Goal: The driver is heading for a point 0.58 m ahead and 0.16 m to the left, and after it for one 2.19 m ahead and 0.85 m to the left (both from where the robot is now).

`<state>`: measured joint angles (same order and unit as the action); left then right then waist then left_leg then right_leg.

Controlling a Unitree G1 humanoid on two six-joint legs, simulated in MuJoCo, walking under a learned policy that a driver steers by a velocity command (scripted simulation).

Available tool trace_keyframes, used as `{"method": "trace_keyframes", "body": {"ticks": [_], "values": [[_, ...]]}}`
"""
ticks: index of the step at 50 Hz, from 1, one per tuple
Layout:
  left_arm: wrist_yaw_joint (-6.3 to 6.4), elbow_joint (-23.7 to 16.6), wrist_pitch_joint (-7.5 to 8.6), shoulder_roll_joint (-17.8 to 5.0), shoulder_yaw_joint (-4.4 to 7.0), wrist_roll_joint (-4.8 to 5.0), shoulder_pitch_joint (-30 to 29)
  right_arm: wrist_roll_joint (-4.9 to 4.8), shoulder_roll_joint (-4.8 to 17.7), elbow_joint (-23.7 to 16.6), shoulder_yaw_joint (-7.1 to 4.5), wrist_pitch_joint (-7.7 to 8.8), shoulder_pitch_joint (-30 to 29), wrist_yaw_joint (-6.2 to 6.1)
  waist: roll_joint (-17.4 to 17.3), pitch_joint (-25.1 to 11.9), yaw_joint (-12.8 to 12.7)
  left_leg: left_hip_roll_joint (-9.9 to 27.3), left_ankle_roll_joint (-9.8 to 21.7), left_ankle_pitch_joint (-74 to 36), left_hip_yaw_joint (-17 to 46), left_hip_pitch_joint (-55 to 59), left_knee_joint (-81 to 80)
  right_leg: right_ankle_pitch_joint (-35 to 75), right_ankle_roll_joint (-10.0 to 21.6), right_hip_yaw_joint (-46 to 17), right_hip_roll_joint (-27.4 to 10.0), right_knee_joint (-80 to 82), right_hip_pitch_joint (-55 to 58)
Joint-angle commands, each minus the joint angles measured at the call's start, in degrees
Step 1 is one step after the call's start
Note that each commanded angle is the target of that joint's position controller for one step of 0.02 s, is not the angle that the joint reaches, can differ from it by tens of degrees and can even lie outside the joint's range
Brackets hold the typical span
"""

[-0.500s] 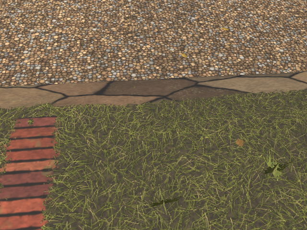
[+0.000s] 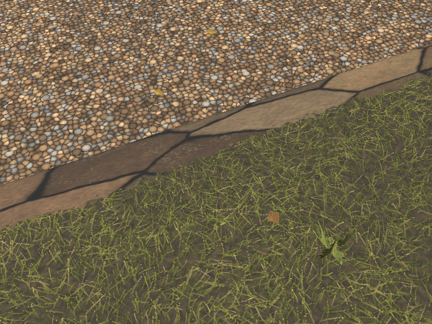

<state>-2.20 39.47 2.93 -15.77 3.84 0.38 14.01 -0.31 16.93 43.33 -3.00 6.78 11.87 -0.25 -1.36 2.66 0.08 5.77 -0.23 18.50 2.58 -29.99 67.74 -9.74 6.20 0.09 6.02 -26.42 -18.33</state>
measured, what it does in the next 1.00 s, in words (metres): walks ahead, turning left: left foot, then right foot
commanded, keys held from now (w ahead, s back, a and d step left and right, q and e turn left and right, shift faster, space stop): w+q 1.00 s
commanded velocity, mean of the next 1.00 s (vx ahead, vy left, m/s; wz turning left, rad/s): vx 0.50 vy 0.00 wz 0.38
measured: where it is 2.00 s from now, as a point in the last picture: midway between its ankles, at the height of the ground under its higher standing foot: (130, 185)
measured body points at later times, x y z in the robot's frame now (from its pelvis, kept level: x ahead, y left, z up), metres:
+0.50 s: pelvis +0.29 +0.07 -0.01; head +0.33 +0.07 +0.43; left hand +0.32 +0.35 -0.13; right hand +0.50 -0.16 -0.11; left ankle +0.36 +0.15 -0.74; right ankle +0.13 -0.08 -0.63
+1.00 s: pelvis +0.57 +0.08 +0.00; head +0.59 +0.08 +0.45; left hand +0.59 +0.39 -0.08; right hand +0.78 -0.13 -0.12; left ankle +0.43 +0.16 -0.65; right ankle +0.66 +0.00 -0.74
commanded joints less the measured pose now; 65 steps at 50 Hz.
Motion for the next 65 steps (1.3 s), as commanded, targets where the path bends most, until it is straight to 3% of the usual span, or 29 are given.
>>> {"method": "trace_keyframes", "body": {"ticks": [1, 4, 9, 15, 18, 19, 20, 21, 22, 23, 24, 25, 26, 28, 30, 35, 40, 42, 43, 44, 45, 46, 47, 48, 49, 51, 56, 60, 65], "values": [[0.47, -3.39, 2.13, -5.68, 1.22, -0.33, -1.48, 0.58, 5.07, -1.44, -1.57, -1.09, 5.37, -0.09, 3.21, -6.64, 1.96, 3.05, -1.15, -5.94, 0.51, -5.44, -3.55, 20.9, 10.54, -14.54, -15.99, 13.85, 7.95], [1.2, -0.83, 2.53, -6.72, 1.26, -0.43, 1.52, 0.34, 3.74, -2.86, -1.01, -1.79, 0.16, -0.23, 4.0, -3.74, 0.05, 3.2, -1.71, -15.21, -0.05, -9.5, -11.38, 23.67, 8.5, -9.02, -14.8, 15.51, 8.2], [1.97, 1.77, 2.67, -7.79, 1.02, -0.55, 3.96, -0.69, 2.38, -4.46, -0.28, -1.11, -7.36, 1.32, 4.18, -0.87, -3.84, 0.78, 0.59, -29.37, -1.28, -9.44, -27.5, 17.27, 3.86, -3.94, -14.75, 17.79, 12.57], [2.44, 5.0, 1.35, -8.3, 1.25, -0.44, 6.47, -1.05, 1.64, -8.27, 0.2, -0.73, -12.93, 3.82, 3.32, 1.58, -5.54, -2.34, 3.42, -21.08, -1.88, -15.63, -34.24, 25.54, 3.61, -1.21, -19.49, 13.45, 26.01], [3.38, 4.32, 0.26, -10.28, 1.64, -0.39, 4.41, -0.64, 3.3, -8.93, -0.58, -1.03, -8.97, 4.41, 6.19, -3.24, -2.24, -7.04, 6.09, -12.04, -7.27, -6.3, -34.13, 52.47, 1.86, 1.6, -19.11, 3.66, 27.48], [3.77, 4.03, -0.23, -11.0, 1.73, -0.45, 3.83, -0.55, 5.23, -8.13, -1.56, -1.27, -3.58, 4.22, 6.97, -6.78, 0.8, -9.25, 7.46, -10.19, -8.54, 1.11, -34.18, 60.85, 1.15, 2.55, -18.41, -3.97, 26.58], [4.11, 3.54, -0.4, -11.18, 1.6, -0.22, 2.51, -0.55, 7.96, -6.51, -2.97, -1.36, 5.06, 3.65, 5.79, -11.1, 5.8, -9.92, 9.73, -14.75, -7.07, 14.55, -38.01, 58.77, -0.59, 4.3, -16.57, -15.92, 20.57], [4.34, 1.98, 0.44, -8.78, 0.47, -1.45, 3.32, -0.24, 13.01, -5.36, -4.28, -1.9, 13.76, 2.56, -1.94, -18.01, 8.51, 1.2, 14.17, -20.18, 8.7, 32.82, -37.97, 36.37, -2.71, 5.96, -13.14, -34.72, 6.33], [2.89, 0.8, 2.14, -1.94, -1.67, -1.81, 9.37, -0.68, 14.5, -6.13, -4.45, -1.64, 12.63, 2.46, -16.42, -24.56, 3.02, 14.35, 26.42, -14.87, 41.12, 52.68, -43.86, -19.94, -6.97, -0.12, 0.41, -55.68, -18.55], [1.56, 0.52, 4.33, -8.14, -0.62, -0.56, 5.38, -0.87, 9.71, -5.92, -3.36, -2.06, 13.74, 2.22, -7.85, -25.4, 6.75, 12.45, 23.61, -6.98, 41.13, 53.87, -47.53, -19.53, -5.47, -9.26, -3.45, -58.06, -24.9], [0.98, -1.81, 5.26, -8.88, -0.49, 1.52, -0.38, -0.48, 7.89, -6.61, -2.86, -2.3, 11.34, 1.85, -4.33, -17.07, 6.63, 10.55, 20.82, -6.85, 32.39, 47.03, -48.39, -15.7, -4.92, -8.43, -6.13, -55.45, -27.41], [1.08, -2.69, 5.64, -7.68, -0.87, 0.82, -2.74, -0.43, 7.68, -7.26, -2.74, -2.4, 7.68, 1.9, 2.98, -10.24, 3.93, 8.25, 19.24, -12.11, 26.88, 36.88, -49.94, -12.84, -4.84, -6.97, -8.28, -49.36, -26.47], [1.53, -2.67, 5.3, -8.11, -0.34, -0.6, -3.44, -0.4, 6.25, -8.15, -2.28, -2.4, 4.7, 1.79, 4.67, -7.62, 2.07, 6.32, 18.32, -17.52, 23.07, 30.36, -51.07, -11.09, -5.44, -6.37, -10.07, -43.96, -23.58], [1.77, -2.86, 3.98, -7.42, -0.15, -1.27, -0.81, 0.02, 6.25, -9.2, -2.16, -2.56, 2.18, 1.48, 1.4, -5.32, -1.0, 4.08, 18.8, -22.25, 20.32, 21.86, -53.81, -10.05, -7.17, -5.63, -11.13, -39.31, -18.83], [2.26, -2.77, 2.94, -5.99, -0.56, -1.5, -0.33, -0.15, 7.09, -8.81, -2.38, -2.4, 2.11, 0.97, 0.01, -4.52, -1.67, 2.66, 18.76, -26.28, 16.31, 16.47, -54.65, -8.33, -9.21, -3.96, -11.2, -33.43, -16.96], [2.24, -4.87, 2.96, -3.44, -1.68, -1.19, -10.85, -1.03, 8.87, -7.19, -2.99, -3.44, 5.36, -0.27, -2.77, -3.9, 2.62, -2.33, 14.01, -19.5, 11.22, 11.29, -52.76, 11.22, -10.83, -2.23, -7.32, -11.98, -10.34], [1.34, -6.06, 4.17, -6.7, -0.13, 0.01, -13.92, -1.34, 8.55, -6.09, -3.0, -4.31, 8.29, -0.46, -5.06, -4.8, 3.11, 0.7, 11.81, -11.35, 20.15, 18.67, -46.56, 8.4, -8.79, -4.87, -5.4, -2.88, -6.85], [1.42, -4.89, 4.71, -7.84, 0.92, 0.13, -9.03, -1.13, 7.55, -6.56, -2.8, -4.52, 6.72, -0.48, -6.42, -5.43, -0.16, 0.06, 10.08, -11.15, 21.94, 18.9, -42.21, 6.06, -6.38, -4.19, -5.54, 0.35, -0.11], [1.8, -4.13, 4.97, -9.43, 1.76, -0.45, -3.9, -0.85, 5.33, -7.12, -2.06, -4.33, 6.32, -0.38, -5.69, -8.76, -2.8, -2.37, 8.14, -11.61, 19.92, 16.47, -35.63, 5.3, -4.17, -5.94, -8.6, 0.91, 8.83], [2.37, -3.48, 5.03, -12.76, 2.71, -1.21, 4.82, 0.05, 1.53, -8.23, -0.73, -4.01, 6.86, -0.23, 1.8, -16.1, -5.96, -6.48, 5.66, -2.32, 13.97, 9.38, -19.13, 2.05, -0.34, -16.2, -19.23, 1.15, 22.83], [1.88, -1.19, 4.13, -16.47, 3.71, -1.64, 8.56, -1.73, 0.43, -10.12, -0.15, -3.53, 13.82, -0.22, 22.26, -20.73, -2.4, -11.76, 2.96, 16.5, 7.48, -9.74, -3.01, -13.37, 8.18, -42.89, -30.05, 7.12, 36.43], [1.64, -2.47, 3.93, -10.92, 2.64, -0.56, 6.84, -2.08, 6.38, -8.22, -1.32, -3.7, 13.16, -0.45, 14.44, -15.65, -3.75, -7.25, 1.94, 13.37, 8.7, -15.88, 4.6, -24.07, 7.2, -44.59, -29.81, 9.3, 33.38], [1.92, -2.76, 3.58, -8.19, 1.87, -0.3, 5.14, -1.53, 8.67, -8.82, -2.1, -4.1, 7.54, -0.39, 9.15, -9.38, -5.05, -5.71, 1.49, 7.97, 7.36, -17.26, 6.75, -20.94, 4.92, -35.47, -27.52, 9.47, 27.46], [1.94, -3.01, 3.29, -7.27, 1.35, -0.76, 2.67, -0.91, 7.87, -9.22, -2.11, -4.4, 5.15, -0.41, 5.27, -6.24, -4.08, -3.96, 1.08, 3.88, 6.02, -15.3, 6.03, -12.74, 3.78, -28.27, -25.0, 10.16, 21.42], [1.99, -2.53, 3.09, -6.08, 0.99, -0.9, 1.06, -0.59, 7.11, -9.84, -2.26, -4.41, 3.57, -0.17, 5.19, -3.65, -3.19, -2.53, 0.83, 1.21, 5.88, -14.43, 3.8, -6.66, 3.59, -23.18, -22.84, 11.33, 17.33], [2.11, -1.66, 3.36, -5.13, 0.72, -1.1, 0.04, -1.36, 5.21, -9.9, -2.18, -4.87, 4.26, 0.44, 8.14, -2.54, -1.62, -0.64, 0.59, -1.24, 4.45, -10.93, 1.63, -0.95, 3.1, -15.66, -20.27, 13.93, 12.76], [2.18, 1.58, 3.72, -7.73, 1.7, -0.95, 1.17, -0.91, 2.8, -11.15, -1.55, -5.52, 0.29, 0.67, 5.84, -1.37, -1.71, 0.42, -0.86, -7.91, 3.53, -14.46, -6.34, 11.1, 4.71, -5.96, -21.07, 16.5, 13.89], [2.53, 3.35, 2.97, -9.16, 1.9, -0.64, 1.48, -0.98, 1.66, -12.08, -0.98, -4.82, -5.52, 1.95, 5.35, -0.24, -3.66, 0.04, -0.25, -18.1, 0.43, -12.13, -19.17, 14.63, 3.01, 1.84, -19.84, 16.45, 15.65], [2.02, 7.12, 1.81, -10.98, 2.12, 1.09, 6.55, -1.14, 0.51, -14.88, -0.28, -4.05, -12.68, 3.29, 4.7, 2.69, -5.23, -2.35, 2.78, -14.28, -3.03, -7.76, -30.55, 18.05, 2.99, 3.61, -22.19, 15.75, 19.57]]}}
